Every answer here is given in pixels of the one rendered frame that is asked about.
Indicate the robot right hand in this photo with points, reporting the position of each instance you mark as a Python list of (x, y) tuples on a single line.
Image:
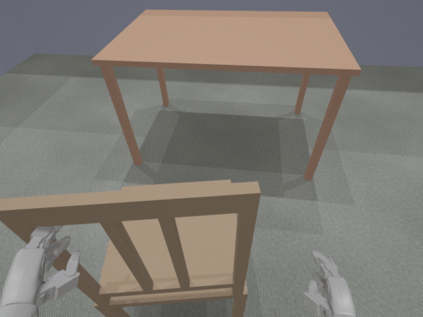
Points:
[(336, 297)]

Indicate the robot left forearm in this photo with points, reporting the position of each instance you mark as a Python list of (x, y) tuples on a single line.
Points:
[(19, 310)]

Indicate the robot left hand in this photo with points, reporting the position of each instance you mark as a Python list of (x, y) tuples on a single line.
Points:
[(23, 282)]

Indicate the table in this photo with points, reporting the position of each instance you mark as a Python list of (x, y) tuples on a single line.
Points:
[(253, 41)]

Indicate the chair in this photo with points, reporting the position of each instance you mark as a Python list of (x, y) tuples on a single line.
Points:
[(169, 243)]

